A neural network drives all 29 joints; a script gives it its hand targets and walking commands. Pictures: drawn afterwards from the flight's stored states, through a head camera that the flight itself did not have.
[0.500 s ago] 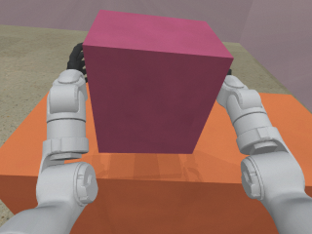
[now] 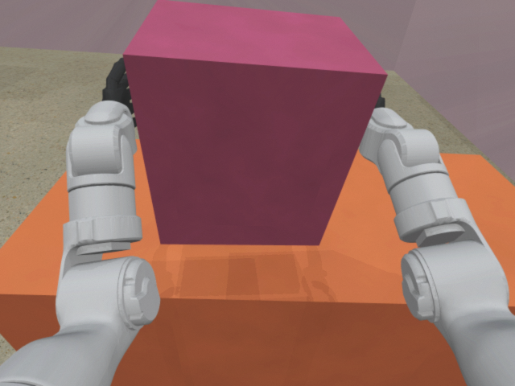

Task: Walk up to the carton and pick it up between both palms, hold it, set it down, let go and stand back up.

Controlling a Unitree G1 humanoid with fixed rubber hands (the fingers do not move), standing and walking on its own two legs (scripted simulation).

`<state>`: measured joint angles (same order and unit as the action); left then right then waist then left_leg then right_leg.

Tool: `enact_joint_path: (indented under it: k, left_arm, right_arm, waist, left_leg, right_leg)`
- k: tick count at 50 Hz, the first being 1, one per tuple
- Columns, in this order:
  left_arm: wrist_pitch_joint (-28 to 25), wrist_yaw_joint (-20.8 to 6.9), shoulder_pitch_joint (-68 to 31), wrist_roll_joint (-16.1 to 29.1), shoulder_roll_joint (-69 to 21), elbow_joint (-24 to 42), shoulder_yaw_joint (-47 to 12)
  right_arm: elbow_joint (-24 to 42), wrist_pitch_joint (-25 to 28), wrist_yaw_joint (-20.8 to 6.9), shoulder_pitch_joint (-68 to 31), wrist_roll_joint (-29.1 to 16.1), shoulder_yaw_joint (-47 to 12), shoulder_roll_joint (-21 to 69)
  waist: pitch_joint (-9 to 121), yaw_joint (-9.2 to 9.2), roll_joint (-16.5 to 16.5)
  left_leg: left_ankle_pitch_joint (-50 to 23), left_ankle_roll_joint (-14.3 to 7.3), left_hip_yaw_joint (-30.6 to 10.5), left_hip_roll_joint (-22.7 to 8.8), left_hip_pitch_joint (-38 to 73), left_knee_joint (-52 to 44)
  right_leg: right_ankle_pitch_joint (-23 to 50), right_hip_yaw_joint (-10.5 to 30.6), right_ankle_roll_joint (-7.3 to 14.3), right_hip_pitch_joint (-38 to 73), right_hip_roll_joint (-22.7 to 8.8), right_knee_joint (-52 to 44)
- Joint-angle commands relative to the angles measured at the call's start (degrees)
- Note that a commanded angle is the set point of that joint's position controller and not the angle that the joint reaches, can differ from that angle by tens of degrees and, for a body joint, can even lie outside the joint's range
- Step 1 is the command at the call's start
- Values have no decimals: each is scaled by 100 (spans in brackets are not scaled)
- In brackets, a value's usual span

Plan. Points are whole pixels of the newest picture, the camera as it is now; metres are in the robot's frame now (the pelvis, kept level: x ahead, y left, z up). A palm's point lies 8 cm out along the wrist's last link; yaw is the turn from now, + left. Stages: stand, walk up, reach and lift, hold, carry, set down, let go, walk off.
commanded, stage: reach and lift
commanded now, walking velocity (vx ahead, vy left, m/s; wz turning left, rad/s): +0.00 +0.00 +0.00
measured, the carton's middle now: (246, 135) +0.40 +0.01 +0.25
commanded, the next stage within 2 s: hold in 0.78 s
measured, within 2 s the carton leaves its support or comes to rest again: neither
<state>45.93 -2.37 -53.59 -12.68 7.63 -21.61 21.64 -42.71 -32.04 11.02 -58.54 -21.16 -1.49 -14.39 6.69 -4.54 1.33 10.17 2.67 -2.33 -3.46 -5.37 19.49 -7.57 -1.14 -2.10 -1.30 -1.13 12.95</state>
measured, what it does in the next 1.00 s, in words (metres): stands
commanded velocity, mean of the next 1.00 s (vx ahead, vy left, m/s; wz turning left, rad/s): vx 0.00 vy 0.00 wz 0.00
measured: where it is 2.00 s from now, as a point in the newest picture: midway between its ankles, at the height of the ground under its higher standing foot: outside the picture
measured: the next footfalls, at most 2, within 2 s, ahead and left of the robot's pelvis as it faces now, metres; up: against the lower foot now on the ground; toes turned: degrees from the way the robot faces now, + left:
none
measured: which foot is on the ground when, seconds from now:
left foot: down 0.00-1.00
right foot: down 0.00-1.00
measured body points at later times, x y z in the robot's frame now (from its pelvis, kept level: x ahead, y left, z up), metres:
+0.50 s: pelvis -0.01 +0.00 +0.00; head -0.09 +0.02 +0.44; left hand +0.39 +0.18 +0.31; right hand +0.39 -0.17 +0.32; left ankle +0.01 +0.15 -0.75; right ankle +0.00 -0.14 -0.75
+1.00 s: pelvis +0.00 +0.00 +0.00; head -0.09 +0.02 +0.44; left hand +0.39 +0.18 +0.32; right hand +0.39 -0.17 +0.34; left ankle +0.01 +0.15 -0.75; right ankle +0.00 -0.14 -0.75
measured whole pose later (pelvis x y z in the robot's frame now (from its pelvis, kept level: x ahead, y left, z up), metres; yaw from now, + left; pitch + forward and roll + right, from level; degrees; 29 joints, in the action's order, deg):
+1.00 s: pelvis +0.00 +0.00 +0.00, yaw +0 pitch -1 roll -2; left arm 48.5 -1.3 -61.9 -10.3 10.4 -32.9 20.2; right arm -53.1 -38.6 11.7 -70.1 -24.9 -3.0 -18.4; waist 12.3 -3.6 0.5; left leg 10.1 2.9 -3.6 -3.5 -10.4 21.0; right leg -7.3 0.3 -1.8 -5.9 -0.1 13.9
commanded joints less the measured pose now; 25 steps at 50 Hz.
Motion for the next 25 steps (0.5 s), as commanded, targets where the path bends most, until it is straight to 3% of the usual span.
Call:
enact_joint_path:
  k: [1,4,5,7,8,9,10,11,12,16,17,19,21,23,25]
  left_arm:
    - [-134,-885,-3789,1029,-3060,584,-2379]
    - [-74,-882,-3788,1053,-3045,627,-2394]
    - [-100,-887,-3990,1074,-3111,474,-2403]
    - [-122,-852,-4056,1071,-3073,518,-2356]
    - [-106,-864,-4067,1041,-3032,156,-2257]
    - [-163,-838,-4227,1121,-3130,429,-2354]
    - [-162,-810,-4309,1124,-3177,421,-2429]
    - [-161,-800,-4387,1104,-3065,271,-2259]
    - [-219,-762,-4454,1216,-3212,426,-2479]
    - [-205,-722,-4557,1157,-3115,-196,-2228]
    - [-195,-723,-4550,1161,-3148,-105,-2240]
    - [-164,-738,-4458,1206,-3016,-330,-2076]
    - [-160,-736,-4532,1176,-2988,-219,-2037]
    - [-144,-795,-4540,1174,-3015,-321,-1969]
    - [-141,-828,-4637,1151,-2871,-627,-1814]
  right_arm:
    - [1732,76,-562,-4514,-798,-1043,3363]
    - [1725,10,-592,-4557,-844,-1063,3363]
    - [1597,-2,-614,-4619,-798,-934,3334]
    - [1679,-13,-650,-4808,-846,-987,3440]
    - [1365,-61,-655,-4899,-801,-945,3360]
    - [1591,-20,-680,-4957,-831,-986,3546]
    - [1368,-41,-678,-4855,-838,-891,3491]
    - [1419,-38,-714,-5030,-845,-936,3484]
    - [1469,17,-732,-5087,-918,-1016,3568]
    - [1058,-58,-791,-5216,-808,-780,3506]
    - [1090,-67,-777,-5220,-814,-796,3475]
    - [1165,-101,-746,-5411,-907,-849,3478]
    - [1018,-168,-726,-5292,-992,-890,3559]
    - [1128,-197,-708,-5368,-972,-860,3501]
    - [819,-278,-670,-5280,-955,-769,3509]
  waist:
    - [1857,-202,-424]
    - [1837,-157,-406]
    - [1693,-236,-531]
    - [1842,-102,-444]
    - [1562,-112,-363]
    - [1928,14,-325]
    - [1821,-99,-494]
    - [1817,-16,-394]
    - [2094,-46,-521]
    - [1855,62,-334]
    - [1966,37,-417]
    - [1992,93,-170]
    - [2134,117,-254]
    - [2087,90,-123]
    - [1795,51,-121]
  left_leg:
    - [-1743,128,265,691,332,-38]
    - [-1638,147,263,668,266,-90]
    - [-1544,172,278,655,218,-89]
    - [-1372,122,239,651,127,-131]
    - [-1113,86,232,656,-8,-196]
    - [-1183,79,229,637,75,-186]
    - [-1196,103,237,635,120,-167]
    - [-1128,100,254,659,47,-175]
    - [-1223,111,210,647,32,-109]
    - [-768,40,192,609,-127,-233]
    - [-826,38,222,621,-117,-212]
    - [-951,-40,213,656,-133,-184]
    - [-1136,-23,229,659,-32,-141]
    - [-1140,-23,220,650,-120,-114]
    - [-957,-50,214,672,-203,-179]
  right_leg:
    - [1398,21,28,681,643,84]
    - [1214,15,41,670,682,81]
    - [1123,2,55,535,658,90]
    - [992,11,47,528,670,83]
    - [729,32,69,424,635,47]
    - [738,55,56,489,652,87]
    - [758,56,61,378,630,73]
    - [715,50,66,417,638,88]
    - [787,44,94,460,656,139]
    - [354,34,91,222,644,62]
    - [493,47,92,308,625,81]
    - [689,116,61,350,617,76]
    - [890,113,27,412,625,79]
    - [942,120,36,490,653,108]
    - [797,171,11,363,599,55]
